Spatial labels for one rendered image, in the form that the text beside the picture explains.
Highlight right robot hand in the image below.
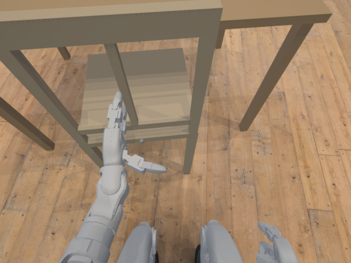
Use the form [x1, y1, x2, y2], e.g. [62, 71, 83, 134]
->
[256, 221, 299, 263]

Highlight robot right thigh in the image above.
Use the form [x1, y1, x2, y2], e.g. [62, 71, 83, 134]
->
[200, 224, 244, 263]

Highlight robot left forearm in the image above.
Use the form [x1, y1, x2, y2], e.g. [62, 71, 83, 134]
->
[58, 164, 129, 263]

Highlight table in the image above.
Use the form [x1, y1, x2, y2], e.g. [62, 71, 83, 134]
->
[0, 0, 332, 151]

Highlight robot left thigh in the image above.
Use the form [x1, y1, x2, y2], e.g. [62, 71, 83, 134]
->
[117, 226, 157, 263]

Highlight left robot hand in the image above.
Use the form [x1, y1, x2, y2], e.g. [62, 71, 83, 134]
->
[103, 91, 167, 174]

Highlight robot thigh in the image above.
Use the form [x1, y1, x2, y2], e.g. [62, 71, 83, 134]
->
[200, 224, 244, 263]
[117, 226, 157, 263]

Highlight chair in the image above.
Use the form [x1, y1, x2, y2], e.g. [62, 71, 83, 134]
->
[0, 0, 223, 175]

